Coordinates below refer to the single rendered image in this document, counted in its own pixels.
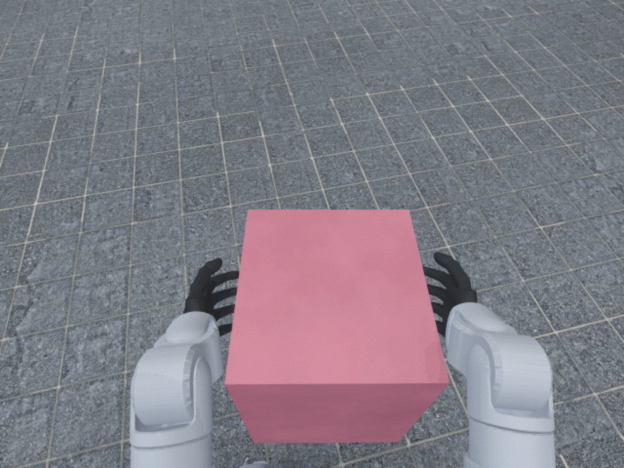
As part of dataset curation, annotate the robot right hand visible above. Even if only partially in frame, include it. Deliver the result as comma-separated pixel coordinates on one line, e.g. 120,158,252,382
422,252,478,338

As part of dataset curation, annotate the robot left hand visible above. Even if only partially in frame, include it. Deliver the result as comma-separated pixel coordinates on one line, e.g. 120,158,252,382
183,257,240,336

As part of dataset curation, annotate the robot right forearm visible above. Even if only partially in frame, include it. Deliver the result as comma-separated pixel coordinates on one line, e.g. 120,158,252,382
446,302,556,468

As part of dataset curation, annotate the carton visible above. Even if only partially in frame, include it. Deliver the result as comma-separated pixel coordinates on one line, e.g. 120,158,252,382
224,210,449,444

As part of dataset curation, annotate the robot left forearm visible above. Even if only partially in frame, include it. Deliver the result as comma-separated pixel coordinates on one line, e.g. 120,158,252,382
130,311,224,468

